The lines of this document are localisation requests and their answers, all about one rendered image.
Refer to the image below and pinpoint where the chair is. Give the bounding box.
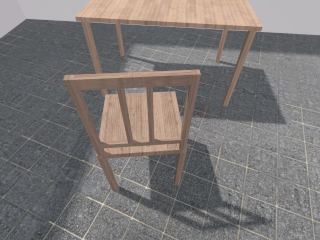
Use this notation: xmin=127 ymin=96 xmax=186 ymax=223
xmin=63 ymin=69 xmax=201 ymax=191

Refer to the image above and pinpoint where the table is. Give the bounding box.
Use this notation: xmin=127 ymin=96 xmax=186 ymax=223
xmin=75 ymin=0 xmax=263 ymax=107

